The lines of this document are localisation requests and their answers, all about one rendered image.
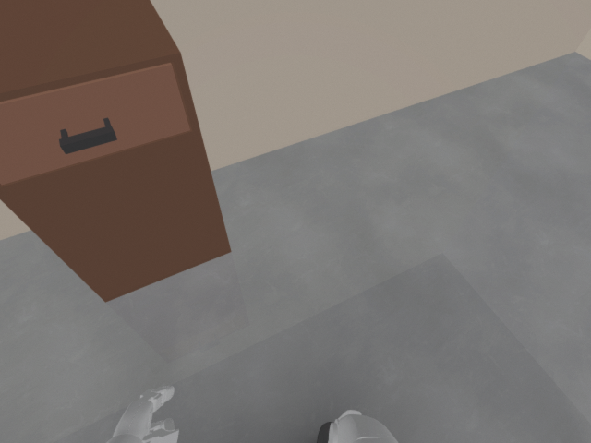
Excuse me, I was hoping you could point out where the cabinet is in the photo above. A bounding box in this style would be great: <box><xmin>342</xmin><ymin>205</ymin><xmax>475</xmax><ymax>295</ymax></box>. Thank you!
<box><xmin>0</xmin><ymin>0</ymin><xmax>231</xmax><ymax>303</ymax></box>

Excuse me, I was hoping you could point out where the robot left hand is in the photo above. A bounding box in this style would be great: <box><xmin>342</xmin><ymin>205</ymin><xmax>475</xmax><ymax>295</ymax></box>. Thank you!
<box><xmin>113</xmin><ymin>386</ymin><xmax>179</xmax><ymax>443</ymax></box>

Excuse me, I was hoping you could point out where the handle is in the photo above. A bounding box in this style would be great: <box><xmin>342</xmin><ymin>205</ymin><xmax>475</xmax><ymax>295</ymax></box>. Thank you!
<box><xmin>59</xmin><ymin>118</ymin><xmax>117</xmax><ymax>154</ymax></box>

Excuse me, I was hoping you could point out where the drawer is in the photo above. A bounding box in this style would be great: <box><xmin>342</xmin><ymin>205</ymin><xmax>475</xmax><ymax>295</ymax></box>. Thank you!
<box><xmin>0</xmin><ymin>63</ymin><xmax>190</xmax><ymax>185</ymax></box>

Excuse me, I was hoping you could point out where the right robot thigh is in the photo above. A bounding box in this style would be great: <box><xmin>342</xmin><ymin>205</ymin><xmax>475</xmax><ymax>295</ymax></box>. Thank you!
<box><xmin>329</xmin><ymin>414</ymin><xmax>398</xmax><ymax>443</ymax></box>

